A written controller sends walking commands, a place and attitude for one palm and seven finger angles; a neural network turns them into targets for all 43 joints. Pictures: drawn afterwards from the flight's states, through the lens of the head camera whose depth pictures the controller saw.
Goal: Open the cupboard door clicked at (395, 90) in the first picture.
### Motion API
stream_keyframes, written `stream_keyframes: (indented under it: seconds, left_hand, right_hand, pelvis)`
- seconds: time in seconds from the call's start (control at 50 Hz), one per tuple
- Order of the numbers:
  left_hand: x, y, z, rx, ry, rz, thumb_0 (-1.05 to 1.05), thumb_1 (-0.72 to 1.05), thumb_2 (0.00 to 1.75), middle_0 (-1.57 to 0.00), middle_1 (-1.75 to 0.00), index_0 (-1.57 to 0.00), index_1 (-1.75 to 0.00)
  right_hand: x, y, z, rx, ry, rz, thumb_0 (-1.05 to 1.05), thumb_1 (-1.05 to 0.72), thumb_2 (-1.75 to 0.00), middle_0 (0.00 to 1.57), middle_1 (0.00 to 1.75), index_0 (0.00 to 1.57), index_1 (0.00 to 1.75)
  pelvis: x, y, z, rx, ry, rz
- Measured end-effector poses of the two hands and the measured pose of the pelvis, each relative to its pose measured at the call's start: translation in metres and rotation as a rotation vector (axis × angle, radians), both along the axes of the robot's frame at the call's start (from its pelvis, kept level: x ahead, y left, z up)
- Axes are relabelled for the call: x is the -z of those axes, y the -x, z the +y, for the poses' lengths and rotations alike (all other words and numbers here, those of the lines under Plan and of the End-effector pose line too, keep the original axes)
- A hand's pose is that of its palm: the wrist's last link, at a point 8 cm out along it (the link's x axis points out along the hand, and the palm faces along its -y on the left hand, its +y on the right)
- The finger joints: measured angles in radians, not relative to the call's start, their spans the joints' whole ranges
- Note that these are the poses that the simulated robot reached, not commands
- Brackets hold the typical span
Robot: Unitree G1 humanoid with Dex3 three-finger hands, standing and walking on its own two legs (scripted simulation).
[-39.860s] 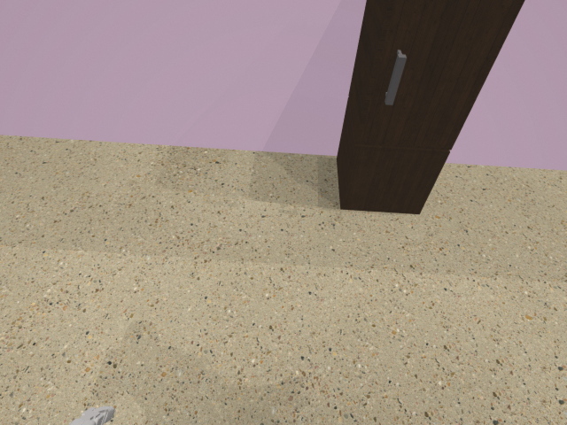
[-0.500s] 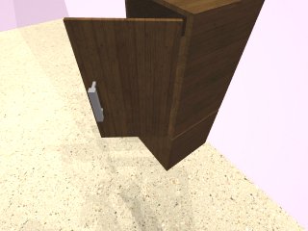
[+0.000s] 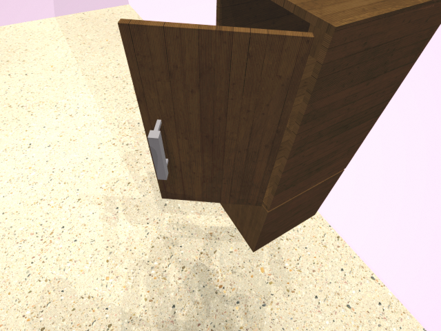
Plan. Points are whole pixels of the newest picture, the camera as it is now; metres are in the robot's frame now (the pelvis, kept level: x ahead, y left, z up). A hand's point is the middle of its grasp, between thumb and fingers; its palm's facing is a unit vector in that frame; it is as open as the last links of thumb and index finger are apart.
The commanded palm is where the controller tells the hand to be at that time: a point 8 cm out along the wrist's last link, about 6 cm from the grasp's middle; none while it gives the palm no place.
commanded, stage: come to a stop and stand still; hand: left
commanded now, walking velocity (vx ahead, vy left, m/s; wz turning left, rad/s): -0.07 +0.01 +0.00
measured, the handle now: (160, 150) +0.53 +0.20 -0.05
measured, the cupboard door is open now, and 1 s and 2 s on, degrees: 55 55 55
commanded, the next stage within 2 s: look again from close up in 1.06 s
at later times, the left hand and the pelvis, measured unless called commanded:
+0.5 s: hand out of the picture -0.02 +0.16 -0.17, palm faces +0.01 -0.98 -0.19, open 7.3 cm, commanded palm none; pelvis -0.03 -0.01 +0.01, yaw +0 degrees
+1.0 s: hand out of the picture -0.04 +0.19 -0.17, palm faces +0.05 -0.99 -0.16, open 7.4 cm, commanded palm none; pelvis -0.03 +0.02 +0.01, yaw +1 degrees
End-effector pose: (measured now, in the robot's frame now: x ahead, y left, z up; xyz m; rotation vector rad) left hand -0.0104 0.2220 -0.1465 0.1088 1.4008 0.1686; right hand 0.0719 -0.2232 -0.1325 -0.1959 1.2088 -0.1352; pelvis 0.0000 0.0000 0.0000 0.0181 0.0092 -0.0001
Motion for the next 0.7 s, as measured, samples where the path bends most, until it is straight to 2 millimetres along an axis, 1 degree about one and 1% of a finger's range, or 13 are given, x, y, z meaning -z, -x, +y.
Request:
stream_keyframes:
  seconds: [0.06, 0.14, 0.22, 0.28, 0.36, 0.44, 0.5, 0.56, 0.7]
  left_hand:
    - [-0.003, -0.002, -0.008, 0.013, -0.013, -0.013, 0.00, 0.91, 0.90, -0.20, -0.30, -0.20, -0.29]
    - [-0.003, -0.007, -0.016, 0.019, -0.015, -0.047, 0.00, 0.91, 0.90, -0.20, -0.30, -0.20, -0.29]
    - [-0.001, -0.011, -0.015, 0.016, -0.015, -0.074, 0.01, 0.93, 0.90, -0.20, -0.30, -0.20, -0.29]
    - [-0.003, -0.013, -0.015, 0.015, -0.012, -0.094, 0.01, 0.93, 0.90, -0.20, -0.30, -0.20, -0.29]
    - [-0.007, -0.009, -0.015, 0.017, -0.008, -0.105, 0.01, 0.93, 0.90, -0.20, -0.30, -0.20, -0.29]
    - [-0.008, 0.001, -0.017, 0.023, -0.006, -0.083, 0.01, 0.93, 0.90, -0.20, -0.30, -0.20, -0.29]
    - [-0.008, 0.012, -0.016, 0.054, -0.012, -0.059, 0.00, 0.92, 0.90, -0.20, -0.30, -0.20, -0.29]
    - [-0.008, 0.020, -0.011, 0.060, -0.014, -0.043, 0.00, 0.91, 0.90, -0.20, -0.30, -0.20, -0.30]
    - [-0.004, 0.018, 0.006, 0.041, -0.019, -0.073, 0.00, 0.91, 0.90, -0.20, -0.30, -0.20, -0.29]
  right_hand:
    - [0.004, -0.003, -0.009, 0.018, -0.016, -0.012, 0.00, -0.92, -0.90, 0.21, 0.30, 0.20, 0.30]
    - [0.006, 0.004, -0.015, 0.031, -0.024, 0.001, 0.00, -0.91, -0.90, 0.21, 0.30, 0.20, 0.30]
    - [0.003, 0.023, -0.017, 0.044, -0.013, 0.024, 0.00, -0.92, -0.90, 0.20, 0.30, 0.20, 0.30]
    - [-0.001, 0.040, -0.021, 0.041, -0.004, 0.052, -0.01, -0.93, -0.90, 0.20, 0.30, 0.20, 0.30]
    - [-0.003, 0.062, -0.021, 0.037, -0.007, 0.100, 0.00, -0.93, -0.90, 0.20, 0.30, 0.20, 0.30]
    - [-0.001, 0.084, -0.017, 0.042, -0.023, 0.147, 0.00, -0.92, -0.90, 0.20, 0.30, 0.20, 0.30]
    - [0.004, 0.095, -0.013, 0.056, -0.032, 0.144, 0.00, -0.92, -0.90, 0.20, 0.30, 0.20, 0.30]
    - [0.008, 0.104, -0.004, 0.073, -0.045, 0.133, 0.00, -0.91, -0.90, 0.20, 0.30, 0.20, 0.30]
    - [0.010, 0.119, 0.018, 0.070, -0.062, 0.150, 0.00, -0.91, -0.90, 0.20, 0.30, 0.20, 0.30]
  pelvis:
    - [0.001, 0.003, -0.008, 0.004, 0.009, -0.003]
    - [0.002, 0.007, -0.013, -0.009, 0.015, -0.008]
    - [0.001, 0.010, -0.016, -0.008, 0.011, -0.029]
    - [-0.003, 0.012, -0.018, -0.007, 0.013, -0.036]
    - [-0.007, 0.017, -0.019, -0.010, 0.016, -0.037]
    - [-0.009, 0.021, -0.018, -0.010, 0.023, -0.037]
    - [-0.006, 0.027, -0.012, -0.004, 0.035, -0.045]
    - [-0.004, 0.029, -0.006, -0.009, 0.031, -0.055]
    - [-0.002, 0.033, 0.006, -0.015, 0.025, -0.051]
